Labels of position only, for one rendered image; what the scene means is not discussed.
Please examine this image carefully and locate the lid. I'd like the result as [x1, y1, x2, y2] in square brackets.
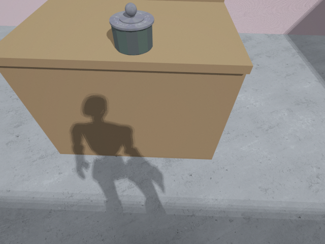
[109, 10, 154, 31]

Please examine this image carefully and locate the pot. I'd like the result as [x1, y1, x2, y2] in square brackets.
[111, 26, 153, 55]

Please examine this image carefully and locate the knob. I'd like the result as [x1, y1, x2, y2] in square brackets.
[125, 3, 137, 16]

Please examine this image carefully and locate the table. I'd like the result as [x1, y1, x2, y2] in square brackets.
[0, 0, 253, 160]

